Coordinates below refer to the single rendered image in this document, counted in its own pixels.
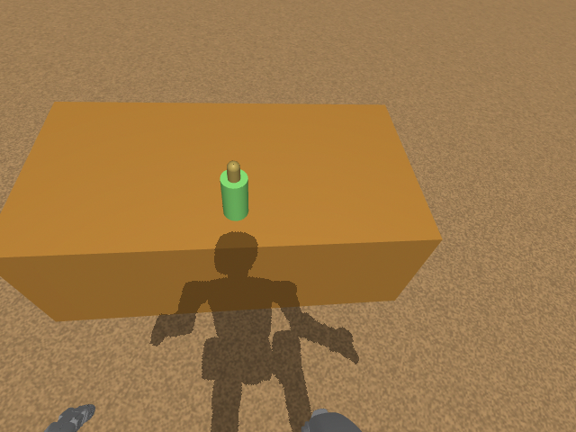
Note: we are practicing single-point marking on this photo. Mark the left robot hand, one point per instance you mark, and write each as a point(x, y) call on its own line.
point(72, 419)

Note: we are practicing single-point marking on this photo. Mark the bottle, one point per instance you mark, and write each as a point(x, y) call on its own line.
point(234, 192)

